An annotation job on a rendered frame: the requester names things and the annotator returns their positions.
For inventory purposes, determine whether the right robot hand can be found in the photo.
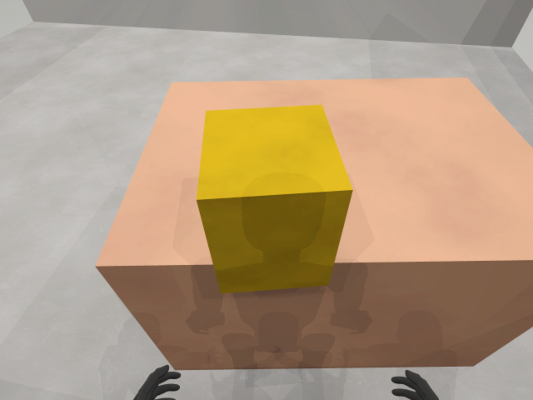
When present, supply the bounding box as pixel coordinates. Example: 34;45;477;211
391;370;439;400

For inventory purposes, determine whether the carton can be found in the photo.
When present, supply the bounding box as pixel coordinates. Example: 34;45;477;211
197;105;353;293

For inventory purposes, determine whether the pedestal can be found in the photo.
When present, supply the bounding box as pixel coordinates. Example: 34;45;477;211
95;77;533;370

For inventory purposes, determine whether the left robot hand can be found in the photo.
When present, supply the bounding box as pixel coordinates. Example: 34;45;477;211
133;365;181;400

